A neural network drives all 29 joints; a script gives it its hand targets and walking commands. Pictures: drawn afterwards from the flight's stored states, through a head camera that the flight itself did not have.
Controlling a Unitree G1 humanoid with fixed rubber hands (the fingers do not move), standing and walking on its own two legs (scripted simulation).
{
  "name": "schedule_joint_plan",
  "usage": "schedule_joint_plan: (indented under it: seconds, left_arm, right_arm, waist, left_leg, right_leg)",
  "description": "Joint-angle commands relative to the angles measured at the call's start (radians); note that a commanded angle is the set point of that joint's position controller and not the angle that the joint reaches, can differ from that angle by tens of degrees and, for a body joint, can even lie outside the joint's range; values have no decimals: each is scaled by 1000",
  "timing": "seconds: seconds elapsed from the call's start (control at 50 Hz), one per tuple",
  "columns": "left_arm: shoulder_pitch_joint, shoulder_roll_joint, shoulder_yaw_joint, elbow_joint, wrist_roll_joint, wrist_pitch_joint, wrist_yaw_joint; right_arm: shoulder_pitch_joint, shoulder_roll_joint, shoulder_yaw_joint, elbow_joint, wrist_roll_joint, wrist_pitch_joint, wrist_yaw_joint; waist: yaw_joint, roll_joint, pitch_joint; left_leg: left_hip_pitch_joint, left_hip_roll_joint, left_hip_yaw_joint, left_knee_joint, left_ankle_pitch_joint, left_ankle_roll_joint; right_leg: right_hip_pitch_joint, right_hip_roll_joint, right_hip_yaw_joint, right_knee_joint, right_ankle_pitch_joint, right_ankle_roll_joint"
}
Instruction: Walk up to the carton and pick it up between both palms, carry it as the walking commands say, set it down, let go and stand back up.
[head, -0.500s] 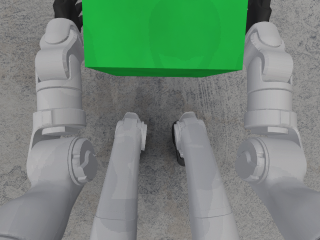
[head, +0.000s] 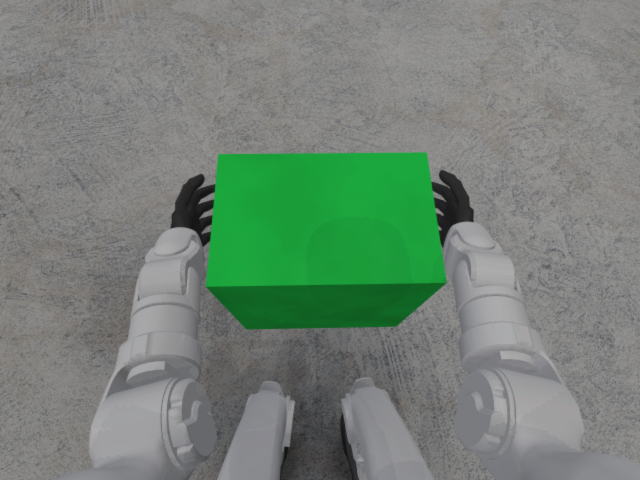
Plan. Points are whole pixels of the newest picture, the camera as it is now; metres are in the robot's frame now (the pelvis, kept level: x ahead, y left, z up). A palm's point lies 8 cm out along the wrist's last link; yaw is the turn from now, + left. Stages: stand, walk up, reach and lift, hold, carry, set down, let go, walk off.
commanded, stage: reach and lift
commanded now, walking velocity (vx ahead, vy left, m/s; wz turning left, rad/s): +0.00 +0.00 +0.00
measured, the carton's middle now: (322, 255) +0.41 +0.00 -0.09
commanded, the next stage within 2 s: none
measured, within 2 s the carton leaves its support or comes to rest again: neither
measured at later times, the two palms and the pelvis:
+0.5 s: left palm (177, 227) +0.40 +0.17 +0.03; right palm (478, 226) +0.39 -0.18 +0.03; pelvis +0.05 +0.00 +0.07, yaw +0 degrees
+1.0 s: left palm (149, 211) +0.38 +0.17 +0.10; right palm (512, 211) +0.37 -0.18 +0.11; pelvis +0.05 +0.00 +0.11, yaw +0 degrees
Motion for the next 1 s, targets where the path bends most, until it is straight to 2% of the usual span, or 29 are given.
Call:
schedule_joint_plan:
  seconds: [0.0,0.02,0.04,0.06,0.08,0.1,0.14,0.18,0.2,0.28,0.3,0.34,0.36,0.38,0.44,0.46,0.48,0.56,0.6,0.66,0.68,0.72,0.8,0.82,0.84,0.88,0.9,0.94,0.98]
  left_arm:
    - [-486,-970,-459,6,-75,-22,-213]
    - [-447,-994,-469,15,-80,-24,-211]
    - [-445,-981,-467,-1,-78,-29,-214]
    - [-394,-1003,-498,1,-81,-30,-216]
    - [-434,-1008,-567,-104,-111,-54,-208]
    - [-458,-1018,-584,-122,-125,-60,-208]
    - [-370,-1022,-613,-128,-134,-79,-210]
    - [-303,-1030,-652,-145,-146,-87,-207]
    - [-275,-1042,-696,-188,-148,-99,-201]
    - [-234,-1007,-671,-173,-129,-101,-195]
    - [-236,-1003,-691,-191,-141,-109,-193]
    - [-218,-1028,-733,-234,-159,-106,-188]
    - [-167,-1009,-700,-196,-139,-94,-190]
    - [-185,-982,-671,-195,-129,-94,-190]
    - [-183,-1002,-672,-196,-122,-73,-198]
    - [-153,-995,-639,-136,-109,-59,-205]
    - [-176,-1012,-663,-177,-114,-61,-207]
    - [-165,-999,-613,-153,-93,-30,-219]
    - [-191,-1033,-664,-210,-116,-29,-229]
    - [-147,-1045,-655,-183,-121,-8,-236]
    - [-170,-1051,-668,-202,-131,-5,-241]
    - [-174,-1035,-676,-221,-122,4,-242]
    - [-194,-1024,-664,-225,-138,16,-249]
    - [-162,-1025,-648,-226,-118,23,-249]
    - [-186,-1051,-671,-230,-135,29,-250]
    - [-164,-1023,-636,-192,-121,51,-252]
    - [-182,-1028,-662,-232,-137,51,-255]
    - [-172,-1047,-647,-202,-127,79,-259]
    - [-187,-1040,-651,-220,-137,88,-261]
  right_arm:
    - [-450,1018,426,44,70,-27,221]
    - [-448,1010,442,9,80,-36,223]
    - [-416,1005,442,19,69,-35,220]
    - [-408,993,460,-26,87,-47,223]
    - [-384,1051,517,-48,113,-59,228]
    - [-355,1039,499,-30,104,-63,226]
    - [-316,1032,557,-99,117,-88,222]
    - [-296,1016,605,-160,135,-105,220]
    - [-275,1045,659,-202,152,-115,217]
    - [-220,977,629,-211,108,-121,213]
    - [-242,995,662,-232,128,-126,216]
    - [-201,1008,704,-256,140,-124,217]
    - [-201,999,698,-269,125,-112,217]
    - [-167,983,658,-213,106,-108,218]
    - [-173,1017,677,-226,110,-84,215]
    - [-193,984,651,-215,98,-79,216]
    - [-182,1034,681,-217,109,-74,216]
    - [-140,1033,602,-168,64,-39,220]
    - [-143,1066,655,-214,86,-34,227]
    - [-118,1052,646,-213,74,-15,224]
    - [-111,1040,652,-228,77,-16,221]
    - [-115,1076,670,-237,81,1,226]
    - [-157,1076,695,-259,92,16,230]
    - [-139,1090,704,-254,93,26,232]
    - [-162,1080,708,-275,100,28,233]
    - [-117,1064,673,-228,83,48,229]
    - [-182,1097,712,-284,113,51,234]
    - [-148,1064,674,-251,99,70,236]
    - [-184,1059,681,-285,116,81,239]
  waist:
    - [30,52,-498]
    - [9,51,-526]
    - [21,52,-521]
    - [5,74,-549]
    - [21,59,-621]
    - [-16,69,-620]
    - [6,60,-660]
    - [-1,65,-697]
    - [24,61,-733]
    - [-8,24,-636]
    - [11,24,-660]
    - [12,43,-667]
    - [18,-1,-658]
    - [18,13,-586]
    - [28,8,-543]
    - [22,13,-471]
    - [46,23,-493]
    - [21,33,-391]
    - [17,35,-453]
    - [5,28,-404]
    - [-14,45,-395]
    - [14,41,-390]
    - [18,1,-362]
    - [44,7,-351]
    - [21,-4,-358]
    - [20,8,-277]
    - [33,-12,-320]
    - [20,40,-250]
    - [22,22,-262]
  left_leg:
    - [393,-21,33,-238,151,12]
    - [468,-9,3,-262,193,17]
    - [436,-12,30,-261,210,11]
    - [484,-8,23,-266,273,8]
    - [550,-5,16,-273,354,7]
    - [566,-4,9,-275,376,-1]
    - [572,-5,14,-271,481,-6]
    - [640,4,-3,-295,542,-11]
    - [661,-2,0,-311,603,-12]
    - [673,1,-17,-345,524,-11]
    - [719,10,-28,-366,542,-5]
    - [761,8,-24,-385,580,-12]
    - [762,11,-25,-408,552,-8]
    - [744,14,-23,-410,541,-7]
    - [795,11,-20,-447,443,8]
    - [755,13,-16,-461,413,9]
    - [776,11,-6,-475,418,9]
    - [781,12,-6,-518,373,13]
    - [829,12,0,-521,424,9]
    - [873,19,-13,-557,464,13]
    - [880,19,-14,-555,461,8]
    - [869,13,1,-577,421,7]
    - [902,20,-9,-614,396,17]
    - [924,13,-1,-617,395,19]
    - [940,13,-6,-627,389,14]
    - [945,18,-8,-650,379,16]
    - [991,18,-15,-655,359,25]
    - [990,18,-7,-675,309,16]
    - [1023,21,-12,-697,350,19]
  right_leg:
    - [361,23,-45,-223,124,-33]
    - [372,21,-58,-221,157,-30]
    - [418,19,-49,-246,178,-30]
    - [418,19,-54,-249,226,-31]
    - [474,25,-46,-251,295,-31]
    - [469,24,-46,-262,317,-32]
    - [542,16,-25,-276,433,-30]
    - [565,17,-34,-283,474,-24]
    - [623,19,-25,-293,542,-19]
    - [589,15,-23,-340,480,-26]
    - [604,13,-24,-346,474,-21]
    - [665,15,-19,-365,503,-26]
    - [681,14,-24,-381,486,-18]
    - [646,8,-13,-394,485,-26]
    - [684,0,-5,-437,391,-21]
    - [684,-6,-11,-454,367,-24]
    - [733,-3,0,-467,388,-26]
    - [748,-5,-6,-498,349,-27]
    - [819,-3,-4,-512,404,-26]
    - [841,-5,-4,-540,429,-26]
    - [862,-8,5,-549,434,-29]
    - [912,-1,3,-568,423,-28]
    - [962,-8,1,-596,404,-25]
    - [967,-10,7,-609,400,-20]
    - [981,-5,-3,-610,389,-22]
    - [1006,-16,8,-642,387,-23]
    - [1006,-9,-1,-636,355,-17]
    - [1019,-20,4,-659,318,-27]
    - [1061,-17,-3,-675,352,-23]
